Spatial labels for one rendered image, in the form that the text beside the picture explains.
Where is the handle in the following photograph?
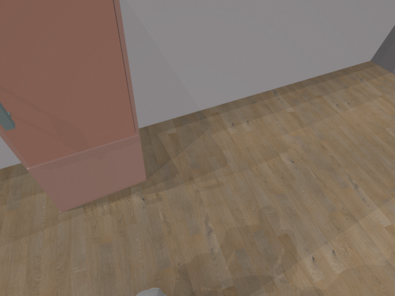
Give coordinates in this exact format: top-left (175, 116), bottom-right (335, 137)
top-left (0, 103), bottom-right (15, 131)

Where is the cupboard door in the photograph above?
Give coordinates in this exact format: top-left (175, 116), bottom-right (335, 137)
top-left (0, 0), bottom-right (136, 167)

